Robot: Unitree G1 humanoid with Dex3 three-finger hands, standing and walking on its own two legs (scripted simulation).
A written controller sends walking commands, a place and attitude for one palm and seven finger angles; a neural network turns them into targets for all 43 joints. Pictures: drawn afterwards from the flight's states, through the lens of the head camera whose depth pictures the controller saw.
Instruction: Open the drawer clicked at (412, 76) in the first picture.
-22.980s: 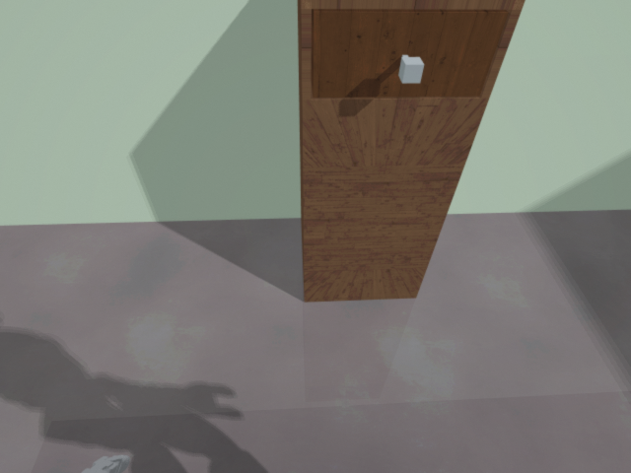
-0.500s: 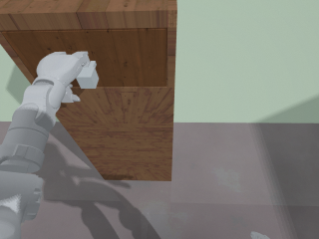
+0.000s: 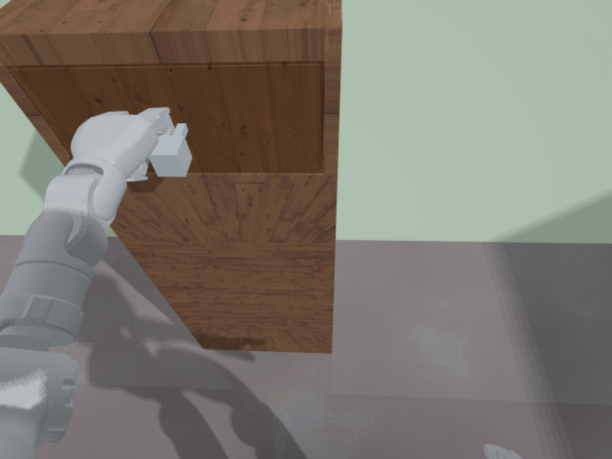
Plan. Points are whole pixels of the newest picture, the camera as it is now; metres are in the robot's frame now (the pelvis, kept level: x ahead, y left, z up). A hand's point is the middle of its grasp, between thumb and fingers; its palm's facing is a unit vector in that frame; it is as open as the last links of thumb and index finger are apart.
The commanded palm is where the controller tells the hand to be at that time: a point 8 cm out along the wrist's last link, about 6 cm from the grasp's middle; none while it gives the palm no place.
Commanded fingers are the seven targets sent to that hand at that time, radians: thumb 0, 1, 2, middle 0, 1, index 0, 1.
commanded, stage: pull the drawer open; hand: left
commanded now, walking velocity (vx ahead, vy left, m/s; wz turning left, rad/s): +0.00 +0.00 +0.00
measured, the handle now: (175, 146) +0.48 +0.20 +0.15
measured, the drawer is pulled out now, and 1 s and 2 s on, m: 0.00 0.10 0.22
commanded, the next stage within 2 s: none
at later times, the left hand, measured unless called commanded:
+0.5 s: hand (124, 205) +0.38 +0.24 +0.14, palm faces +0.00 -0.03 -1.00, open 5.3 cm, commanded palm +0.35 +0.24 +0.20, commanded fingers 0.00 0.90 0.90 -0.40 -1.35 -0.40 -1.35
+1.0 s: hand (107, 243) +0.33 +0.24 +0.14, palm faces +0.02 -0.05 -1.00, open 5.2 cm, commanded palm +0.29 +0.25 +0.20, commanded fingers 0.00 0.90 0.90 -0.40 -1.35 -0.40 -1.35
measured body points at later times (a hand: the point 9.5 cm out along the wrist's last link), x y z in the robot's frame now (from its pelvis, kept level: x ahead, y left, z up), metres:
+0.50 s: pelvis +0.00 +0.00 +0.00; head +0.04 -0.04 +0.45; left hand +0.38 +0.24 +0.19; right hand +0.17 -0.25 -0.12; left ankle -0.02 +0.11 -0.73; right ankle -0.03 -0.12 -0.73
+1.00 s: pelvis +0.00 -0.01 +0.00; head +0.02 -0.05 +0.45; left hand +0.32 +0.24 +0.19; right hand +0.20 -0.23 -0.11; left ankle -0.02 +0.11 -0.73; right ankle -0.03 -0.12 -0.73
